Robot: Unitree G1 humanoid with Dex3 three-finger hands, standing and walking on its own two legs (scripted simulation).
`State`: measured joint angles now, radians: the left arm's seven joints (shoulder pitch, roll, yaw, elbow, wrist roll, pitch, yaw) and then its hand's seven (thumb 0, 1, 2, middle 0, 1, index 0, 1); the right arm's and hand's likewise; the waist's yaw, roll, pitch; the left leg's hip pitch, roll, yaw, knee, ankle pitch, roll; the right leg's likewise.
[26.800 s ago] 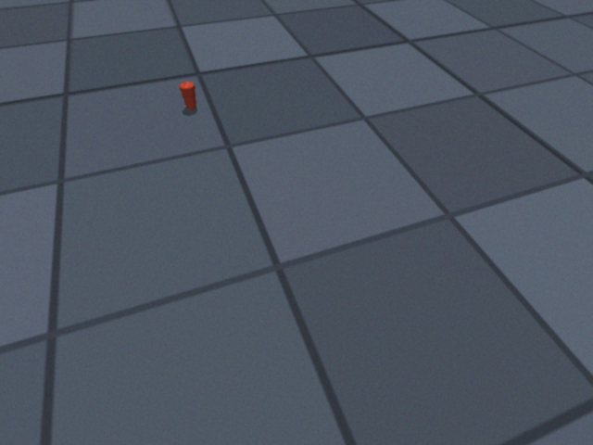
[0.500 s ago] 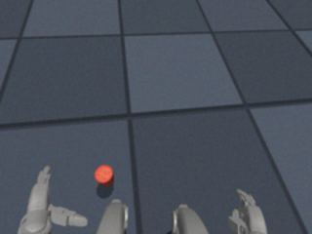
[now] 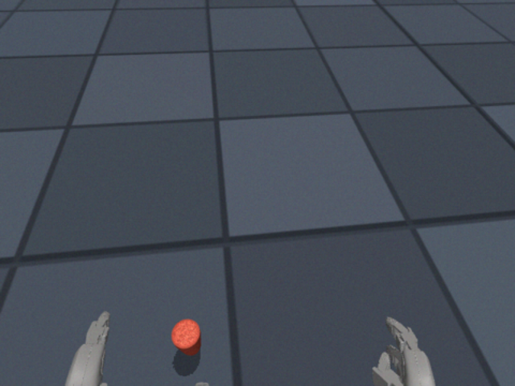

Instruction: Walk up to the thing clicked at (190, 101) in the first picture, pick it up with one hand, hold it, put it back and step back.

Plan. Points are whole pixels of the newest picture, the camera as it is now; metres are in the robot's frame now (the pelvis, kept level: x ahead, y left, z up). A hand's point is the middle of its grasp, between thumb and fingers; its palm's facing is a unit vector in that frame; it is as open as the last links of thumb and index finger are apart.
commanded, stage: home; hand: left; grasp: from the side
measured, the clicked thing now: (189, 340) +0.37 +0.21 -0.64
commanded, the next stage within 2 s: stand in 1.50 s
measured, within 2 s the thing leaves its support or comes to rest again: neither
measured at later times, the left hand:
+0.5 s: hand (141, 380) +0.16 +0.17 -0.05, palm faces +0.09 -0.95 -0.29, open 17.5 cm
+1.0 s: hand (138, 385) +0.15 +0.17 -0.05, palm faces +0.09 -0.95 -0.29, open 17.4 cm
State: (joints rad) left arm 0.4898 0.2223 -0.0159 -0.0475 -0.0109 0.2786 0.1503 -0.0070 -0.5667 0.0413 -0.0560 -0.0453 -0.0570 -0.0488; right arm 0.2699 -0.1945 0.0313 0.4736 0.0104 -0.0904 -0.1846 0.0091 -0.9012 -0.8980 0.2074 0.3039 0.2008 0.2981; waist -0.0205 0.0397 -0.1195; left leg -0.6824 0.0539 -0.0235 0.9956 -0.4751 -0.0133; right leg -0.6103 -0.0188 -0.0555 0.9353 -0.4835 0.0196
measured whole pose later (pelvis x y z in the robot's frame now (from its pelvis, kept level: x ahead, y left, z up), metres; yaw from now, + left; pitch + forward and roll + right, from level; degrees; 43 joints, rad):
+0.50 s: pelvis -0.01 -0.01 +0.00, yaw +0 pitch +8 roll -2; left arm 0.46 0.21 -0.01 0.00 -0.01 0.27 0.13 -0.01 -0.55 0.05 -0.06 -0.05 -0.06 -0.05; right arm 0.28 -0.21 0.02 0.51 0.01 -0.11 -0.18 0.01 -0.90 -0.90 0.21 0.30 0.20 0.30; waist -0.03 0.04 -0.10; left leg -0.64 0.06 -0.03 0.95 -0.44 -0.03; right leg -0.58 -0.01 -0.06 0.91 -0.47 0.00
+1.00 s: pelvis -0.02 -0.01 +0.01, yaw +0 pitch +7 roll -2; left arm 0.46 0.21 -0.01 0.00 -0.01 0.26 0.13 -0.01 -0.54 0.06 -0.06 -0.05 -0.06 -0.05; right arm 0.27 -0.20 0.03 0.51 0.01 -0.13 -0.19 0.01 -0.90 -0.90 0.21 0.30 0.20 0.30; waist -0.02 0.04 -0.09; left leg -0.64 0.06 -0.02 0.95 -0.43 -0.03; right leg -0.58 -0.01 -0.06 0.91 -0.45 0.01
